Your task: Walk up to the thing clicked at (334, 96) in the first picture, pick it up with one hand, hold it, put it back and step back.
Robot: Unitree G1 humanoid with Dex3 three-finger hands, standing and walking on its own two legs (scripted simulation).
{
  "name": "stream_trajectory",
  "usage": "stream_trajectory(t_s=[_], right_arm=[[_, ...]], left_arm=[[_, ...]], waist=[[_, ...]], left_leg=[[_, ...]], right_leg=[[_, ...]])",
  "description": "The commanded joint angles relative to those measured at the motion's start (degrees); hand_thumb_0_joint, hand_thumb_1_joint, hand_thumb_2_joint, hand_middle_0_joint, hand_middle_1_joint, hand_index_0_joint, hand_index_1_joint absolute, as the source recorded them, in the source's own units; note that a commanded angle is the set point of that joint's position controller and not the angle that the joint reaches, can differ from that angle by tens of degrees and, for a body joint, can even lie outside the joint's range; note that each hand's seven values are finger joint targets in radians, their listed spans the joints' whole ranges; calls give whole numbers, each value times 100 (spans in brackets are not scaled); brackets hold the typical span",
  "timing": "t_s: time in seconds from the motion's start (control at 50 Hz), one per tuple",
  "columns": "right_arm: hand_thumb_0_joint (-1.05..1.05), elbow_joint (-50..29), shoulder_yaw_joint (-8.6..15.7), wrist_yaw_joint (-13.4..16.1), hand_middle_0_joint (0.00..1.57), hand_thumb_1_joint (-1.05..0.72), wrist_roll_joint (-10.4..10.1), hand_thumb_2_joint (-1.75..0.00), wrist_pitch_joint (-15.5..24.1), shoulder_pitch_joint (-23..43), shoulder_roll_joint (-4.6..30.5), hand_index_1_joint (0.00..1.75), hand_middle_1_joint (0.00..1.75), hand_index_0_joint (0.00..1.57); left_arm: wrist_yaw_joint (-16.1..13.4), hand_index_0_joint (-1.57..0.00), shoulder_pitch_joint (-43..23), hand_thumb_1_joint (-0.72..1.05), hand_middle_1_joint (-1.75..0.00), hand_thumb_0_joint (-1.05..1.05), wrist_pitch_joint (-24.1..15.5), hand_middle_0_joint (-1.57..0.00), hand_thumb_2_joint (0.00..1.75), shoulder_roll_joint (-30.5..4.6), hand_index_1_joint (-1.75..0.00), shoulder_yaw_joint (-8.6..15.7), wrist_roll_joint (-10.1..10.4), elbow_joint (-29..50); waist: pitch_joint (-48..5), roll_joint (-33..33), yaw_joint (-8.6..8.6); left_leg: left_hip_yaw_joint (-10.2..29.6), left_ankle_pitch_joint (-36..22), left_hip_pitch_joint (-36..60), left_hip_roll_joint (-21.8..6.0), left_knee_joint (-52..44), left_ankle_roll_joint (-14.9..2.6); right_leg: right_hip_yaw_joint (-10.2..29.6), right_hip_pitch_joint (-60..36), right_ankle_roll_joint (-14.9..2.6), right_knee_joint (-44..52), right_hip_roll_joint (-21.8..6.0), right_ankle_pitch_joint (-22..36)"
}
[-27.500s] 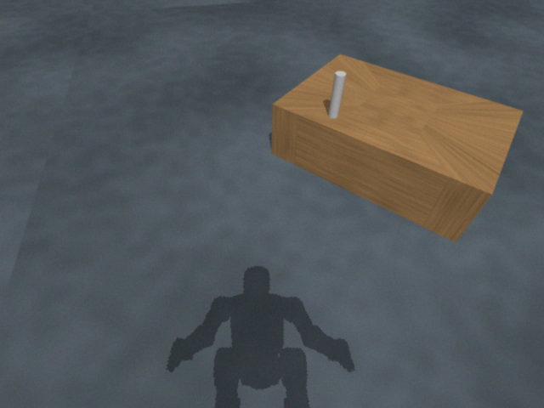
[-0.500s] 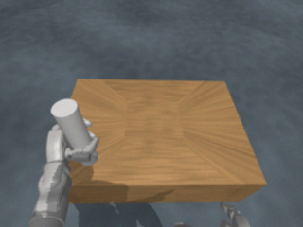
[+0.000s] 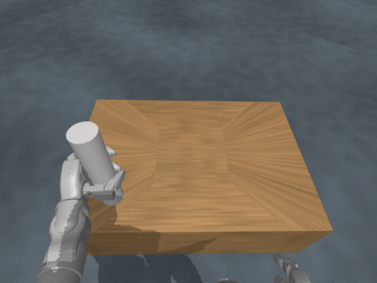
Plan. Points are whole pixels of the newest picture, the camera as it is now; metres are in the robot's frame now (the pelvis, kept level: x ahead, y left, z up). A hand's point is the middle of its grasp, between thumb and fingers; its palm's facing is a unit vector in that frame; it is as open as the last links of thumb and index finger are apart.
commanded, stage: hold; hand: left
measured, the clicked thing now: (100, 169) +0.33 +0.18 +0.08
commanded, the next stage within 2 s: crouch in 0.38 s
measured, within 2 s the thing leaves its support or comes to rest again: neither
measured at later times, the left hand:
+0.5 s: hand (107, 172) +0.33 +0.17 +0.06, palm faces +0.13 -0.99 -0.01, open 7.5 cm
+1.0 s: hand (115, 178) +0.39 +0.18 -0.06, palm faces +0.15 -0.99 +0.00, open 7.5 cm
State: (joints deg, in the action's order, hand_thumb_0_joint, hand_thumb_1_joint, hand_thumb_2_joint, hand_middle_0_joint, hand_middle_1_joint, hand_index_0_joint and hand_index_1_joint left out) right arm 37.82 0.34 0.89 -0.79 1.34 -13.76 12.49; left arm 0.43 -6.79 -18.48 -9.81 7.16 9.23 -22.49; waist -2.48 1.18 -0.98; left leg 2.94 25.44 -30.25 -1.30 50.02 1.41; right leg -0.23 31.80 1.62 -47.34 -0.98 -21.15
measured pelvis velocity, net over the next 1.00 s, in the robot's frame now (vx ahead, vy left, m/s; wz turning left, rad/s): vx -0.02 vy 0.00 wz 0.00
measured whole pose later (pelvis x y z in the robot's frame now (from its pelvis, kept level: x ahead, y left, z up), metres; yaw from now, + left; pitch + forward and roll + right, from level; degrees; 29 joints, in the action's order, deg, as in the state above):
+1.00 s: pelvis -0.02 +0.00 -0.08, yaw +0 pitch +21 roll -2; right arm 38.2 1.5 -1.6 2.2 2.0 -13.5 14.4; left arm 3.7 -27.3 -34.1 -14.5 15.9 7.8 -49.1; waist -7.2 -0.4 -4.2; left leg 4.2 32.8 -63.1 -0.6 74.7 1.9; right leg -0.5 64.5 1.5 -71.4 -1.0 -28.1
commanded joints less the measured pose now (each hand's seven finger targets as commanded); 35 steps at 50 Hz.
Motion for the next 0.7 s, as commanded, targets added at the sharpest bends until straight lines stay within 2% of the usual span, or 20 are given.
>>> stream_trajectory(t_s=[0.0, 0.02, 0.06, 0.1, 0.2, 0.22, 0.24, 0.28, 0.32, 0.36, 0.4, 0.42, 0.46, 0.48, 0.5, 0.52, 0.58, 0.62, 0.66, 0.68], right_arm=[[0, -763, 251, 79, 20, -90, 9, -90, 268, 296, 718, 30, 30, 20], [0, -769, 269, 69, 20, -90, 18, -90, 274, 236, 737, 30, 30, 20], [0, -794, 259, 61, 20, -90, 3, -90, 284, 251, 718, 30, 30, 20], [0, -785, 269, 74, 20, -90, -6, -90, 273, 256, 740, 30, 30, 20], [0, -754, 264, 85, 20, -90, 9, -90, 279, 238, 730, 30, 30, 20], [0, -730, 257, 87, 20, -90, 10, -90, 279, 231, 720, 30, 30, 20], [0, -739, 245, 74, 20, -91, 21, -90, 287, 298, 712, 30, 30, 20], [0, -762, 284, 73, 20, -90, 8, -90, 287, 284, 765, 30, 30, 20], [0, -749, 271, 80, 20, -90, 24, -90, 271, 226, 741, 30, 30, 20], [0, -711, 286, 70, 20, -90, 9, -90, 302, 218, 752, 30, 30, 20], [0, -714, 294, 76, 20, -90, 17, -90, 298, 200, 777, 30, 30, 20], [0, -726, 269, 73, 20, -90, 33, -90, 280, 179, 746, 30, 30, 20], [0, -681, 299, 77, 20, -88, 21, -90, 289, 160, 771, 30, 30, 20], [0, -707, 268, 67, 20, -89, 19, -90, 272, 210, 742, 30, 30, 20], [0, -765, 282, 53, 20, -89, 13, -90, 287, 284, 749, 30, 30, 20], [0, -726, 281, 54, 20, -89, 19, -90, 283, 298, 750, 30, 30, 20], [0, -681, 306, 34, 20, -89, 27, -90, 307, 233, 754, 30, 30, 20], [0, -627, 320, 21, 20, -88, 54, -90, 310, 199, 766, 30, 30, 20], [0, -611, 376, -12, 20, -88, 80, -90, 321, 167, 788, 30, 30, 20], [0, -573, 379, -22, 20, -89, 98, -90, 313, 115, 794, 30, 30, 20]], left_arm=[[3, -136, -1754, 39, -149, 0, -483, -134, 133, -761, -148, 236, 7, 1472], [2, -136, -1776, 41, -149, 0, -497, -134, 134, -758, -148, 261, 18, 1636], [16, -138, -1361, 40, -151, 0, -432, -136, 135, -543, -151, 165, 53, 1267], [-8, -136, -1559, 39, -150, 0, -477, -134, 134, -838, -149, 355, 14, 1480], [3, -135, -1763, 39, -148, 0, -490, -133, 134, -685, -148, 218, 27, 1563], [-13, -136, -1615, 40, -149, 0, -472, -134, 134, -705, -149, 278, 23, 1425], [-5, -137, -1517, 39, -150, 0, -452, -135, 133, -590, -149, 174, 6, 1199], [-17, -136, -1944, 41, -149, 0, -553, -135, 134, -908, -149, 379, 7, 1768], [9, -136, -1569, 42, -149, 0, -492, -133, 134, -595, -148, 95, -28, 1387], [-3, -137, -1551, 40, -149, 0, -475, -135, 133, -673, -149, 265, 38, 1329], [-9, -135, -1796, 39, -148, 0, -508, -133, 133, -770, -148, 230, 5, 1616], [12, -135, -1585, 40, -148, 0, -440, -133, 132, -566, -148, 77, -20, 1257], [-32, -135, -1860, 45, -147, 0, -466, -134, 139, -894, -148, 388, -18, 1506], [-20, -137, -1656, 37, -144, 0, -425, -136, 131, -653, -143, 190, -30, 1134], [-23, -140, -1862, 39, -144, 0, -461, -139, 128, -646, -144, 179, -4, 1444], [-25, -143, -1805, 37, -146, 0, -471, -142, 127, -670, -145, 300, 27, 1195], [48, -144, -1817, 38, -147, 0, -554, -142, 127, -683, -146, 385, 82, 933], [111, -145, -1791, 39, -149, 0, -634, -143, 130, -619, -148, 337, 28, 471], [114, -144, -2170, 40, -147, 0, -815, -142, 129, -799, -146, 514, -21, 508], [105, -143, -2229, 39, -146, 0, -902, -141, 128, -823, -145, 579, -50, 185]], waist=[[-1384, -22, -16], [-1597, -10, -10], [-1453, -172, -33], [-1496, -122, 0], [-1449, -112, -105], [-1424, -81, -52], [-1188, -114, -74], [-1556, 151, -4], [-1449, -52, -93], [-1447, -91, -46], [-1645, 101, -53], [-1522, -7, -98], [-1596, 53, -6], [-1349, -75, -103], [-1276, -49, -56], [-1113, -151, -89], [-1237, -242, -99], [-1098, -257, -187], [-1260, -160, -156], [-1279, -189, -192]], left_leg=[[-201, -1146, 293, 144, -842, -110], [-181, -1182, 356, 136, -865, -107], [-206, -1220, 270, 151, -822, -127], [-230, -1234, 271, 161, -806, -133], [-206, -1272, 331, 144, -787, -131], [-203, -1260, 290, 151, -790, -132], [-193, -1139, 194, 144, -809, -131], [-182, -1171, 412, 134, -866, -96], [-168, -1204, 386, 128, -847, -102], [-173, -1300, 337, 124, -808, -109], [-167, -1559, 498, 109, -801, -75], [-172, -1557, 425, 117, -772, -84], [-178, -1507, 421, 123, -775, -94], [-162, -1367, 320, 113, -810, -100], [-160, -1139, 246, 113, -855, -101], [-149, -935, 96, 118, -837, -124], [-185, -875, -78, 137, -706, -156], [-188, -931, -196, 134, -575, -167], [-177, -883, -353, 135, -429, -156], [-167, -835, -443, 127, -344, -153]], right_leg=[[-192, -892, -199, 650, 134, 1090], [-198, -1006, -198, 621, 142, 1118], [-181, -1004, -178, 655, 132, 1196], [-168, -1049, -167, 663, 115, 1231], [-177, -922, -177, 629, 128, 1266], [-178, -939, -177, 625, 114, 1260], [-185, -810, -181, 631, 130, 1136], [-188, -891, -210, 588, 131, 1122], [-212, -886, -205, 596, 156, 1146], [-206, -923, -198, 585, 148, 1256], [-210, -918, -221, 509, 155, 1450], [-210, -910, -211, 542, 152, 1454], [-197, -940, -207, 556, 138, 1424], [-210, -829, -202, 570, 144, 1293], [-219, -768, -211, 593, 145, 1089], [-221, -658, -197, 616, 144, 898], [-185, -647, -179, 573, 114, 898], [-164, -352, -182, 445, 112, 988], [-150, -214, -205, 278, 99, 937], [-148, -70, -213, 173, 107, 869]])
